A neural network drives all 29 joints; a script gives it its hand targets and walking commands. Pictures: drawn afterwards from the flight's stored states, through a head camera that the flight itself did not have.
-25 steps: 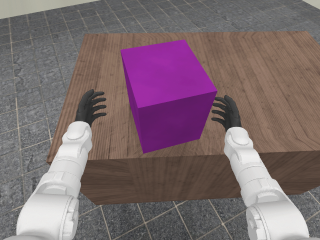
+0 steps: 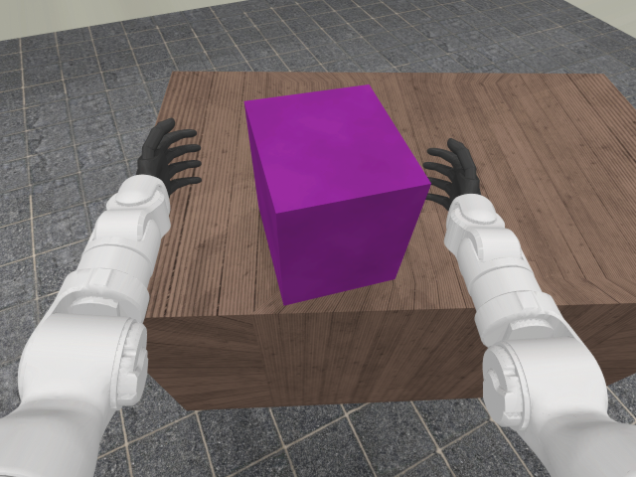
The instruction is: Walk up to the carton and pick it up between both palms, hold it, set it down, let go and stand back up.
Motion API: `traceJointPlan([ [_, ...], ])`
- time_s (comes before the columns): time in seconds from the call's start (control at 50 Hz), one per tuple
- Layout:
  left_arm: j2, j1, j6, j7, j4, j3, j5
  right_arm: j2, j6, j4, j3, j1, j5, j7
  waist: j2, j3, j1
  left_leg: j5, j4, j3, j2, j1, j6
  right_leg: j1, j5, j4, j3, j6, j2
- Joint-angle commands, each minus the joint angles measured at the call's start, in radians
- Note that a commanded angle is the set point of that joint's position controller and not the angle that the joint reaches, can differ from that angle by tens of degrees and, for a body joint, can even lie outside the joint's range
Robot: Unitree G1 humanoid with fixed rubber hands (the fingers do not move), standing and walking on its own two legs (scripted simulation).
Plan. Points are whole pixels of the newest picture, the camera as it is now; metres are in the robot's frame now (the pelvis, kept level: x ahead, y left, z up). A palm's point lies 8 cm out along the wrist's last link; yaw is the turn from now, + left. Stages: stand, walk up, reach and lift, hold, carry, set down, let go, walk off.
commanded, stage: reach and lift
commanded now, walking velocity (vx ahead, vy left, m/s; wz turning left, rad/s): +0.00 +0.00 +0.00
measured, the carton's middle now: (325, 197) +0.54 -0.03 -0.01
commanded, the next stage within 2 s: none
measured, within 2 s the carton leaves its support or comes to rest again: neither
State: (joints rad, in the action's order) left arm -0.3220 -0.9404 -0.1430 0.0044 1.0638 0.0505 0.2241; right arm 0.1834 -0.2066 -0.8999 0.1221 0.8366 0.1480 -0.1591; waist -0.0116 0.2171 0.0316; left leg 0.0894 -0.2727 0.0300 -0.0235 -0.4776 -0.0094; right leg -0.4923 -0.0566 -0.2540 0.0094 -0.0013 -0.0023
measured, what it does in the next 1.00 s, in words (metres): stands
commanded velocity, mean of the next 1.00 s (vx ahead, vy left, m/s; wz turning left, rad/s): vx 0.00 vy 0.00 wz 0.00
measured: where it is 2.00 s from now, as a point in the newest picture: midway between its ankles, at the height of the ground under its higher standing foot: outside the picture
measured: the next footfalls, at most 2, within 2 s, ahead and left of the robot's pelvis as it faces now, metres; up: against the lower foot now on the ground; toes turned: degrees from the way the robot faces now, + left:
none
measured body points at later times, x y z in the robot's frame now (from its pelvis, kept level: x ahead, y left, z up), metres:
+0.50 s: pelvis +0.00 +0.00 +0.00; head +0.09 +0.00 +0.44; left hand +0.51 +0.18 +0.13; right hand +0.49 -0.21 +0.11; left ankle +0.00 +0.11 -0.75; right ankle +0.02 -0.12 -0.75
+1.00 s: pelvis +0.01 -0.01 -0.01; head +0.16 +0.00 +0.41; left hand +0.51 +0.18 +0.01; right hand +0.49 -0.21 +0.00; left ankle +0.00 +0.11 -0.75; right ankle +0.02 -0.12 -0.75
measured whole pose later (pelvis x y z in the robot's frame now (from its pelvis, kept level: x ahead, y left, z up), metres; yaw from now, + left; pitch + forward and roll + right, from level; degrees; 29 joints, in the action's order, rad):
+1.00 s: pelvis +0.01 -0.01 -0.01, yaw +0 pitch +33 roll +1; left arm -0.31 -1.02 0.07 0.00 1.22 0.06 0.22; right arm 0.24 0.06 -1.15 0.05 0.95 0.19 -0.08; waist -0.03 0.27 0.04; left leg -0.01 -0.13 0.03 -0.02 -0.72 0.01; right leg -0.77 0.01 -0.19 -0.02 -0.01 0.01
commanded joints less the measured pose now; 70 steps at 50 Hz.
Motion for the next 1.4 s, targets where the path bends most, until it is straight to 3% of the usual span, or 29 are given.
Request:
traceJointPlan([
  [0.0,-0.182,-0.619,0.025,0.014,-0.169,0.015,0.01,0.177,0.031,0.203,0.023,0.656,-0.004,-0.001,0.054,0.703,0.004,-0.321,-0.036,-0.009,-0.002,0.218,0.049,0.407,0.248,-0.062,-0.023,0.021,0.016],
  [0.18,-0.183,-0.764,-0.004,0.057,-0.086,-0.014,0.035,0.238,0.019,0.075,0.01,0.788,0.021,0.004,0.081,0.723,0.011,-0.291,-0.045,-0.006,0.014,0.259,0.07,0.312,0.156,-0.038,-0.003,0.004,0.017],
  [0.4,-0.194,-0.801,0.028,0.094,-0.044,-0.011,0.041,0.313,0.087,-0.013,-0.023,0.875,0.044,0.04,0.047,0.837,-0.003,-0.468,-0.059,-0.003,0.02,0.312,0.087,0.306,0.299,-0.019,-0.014,0.014,0.022],
  [0.56,-0.193,-0.732,0.081,0.079,-0.03,-0.004,0.035,0.317,0.146,-0.102,-0.056,0.836,0.066,0.079,0.002,0.9,-0.023,-0.526,-0.017,-0.004,0.015,0.242,0.078,0.398,0.478,-0.029,-0.04,0.042,0.01],
  [0.7,-0.199,-0.648,0.148,0.042,-0.048,0.017,0.027,0.29,0.21,-0.074,-0.069,0.765,0.064,0.103,-0.066,0.997,-0.029,-0.558,0.041,-0.009,-0.003,0.136,0.054,0.557,0.73,-0.083,-0.059,0.079,-0.005],
  [0.84,-0.208,-0.627,0.24,0.008,-0.087,0.043,-0.002,0.26,0.288,-0.015,-0.052,0.709,0.037,0.09,-0.048,1.112,-0.02,-0.59,0.054,-0.008,-0.015,0.085,0.035,0.594,0.879,-0.141,-0.068,0.108,-0.018],
  [0.94,-0.193,-0.64,0.298,-0.002,-0.086,0.031,-0.002,0.247,0.347,0.007,-0.043,0.695,0.039,0.074,0.023,1.168,-0.012,-0.658,0.0,-0.002,-0.011,0.159,0.049,0.462,0.808,-0.136,-0.056,0.103,-0.005],
  [1.1,-0.156,-0.669,0.352,-0.003,-0.04,0.018,-0.018,0.216,0.408,-0.034,-0.013,0.683,0.014,0.06,0.088,1.154,-0.012,-0.624,-0.053,-0.01,0.003,0.195,0.076,0.277,0.585,-0.085,-0.043,0.076,0.012],
  [1.28,-0.067,-0.671,0.355,0.003,0.005,0.051,-0.104,0.135,0.431,-0.088,0.061,0.687,-0.084,0.069,0.074,1.066,-0.013,-0.473,0.001,-0.023,0.019,0.229,0.084,0.127,0.332,0.018,-0.02,0.049,0.014],
  [1.38,-0.004,-0.617,0.352,0.01,-0.025,0.099,-0.182,0.077,0.435,-0.045,0.106,0.661,-0.153,0.083,0.054,1.075,-0.017,-0.513,0.019,-0.033,0.016,0.289,0.08,0.112,0.342,0.064,-0.007,0.042,0.018],
])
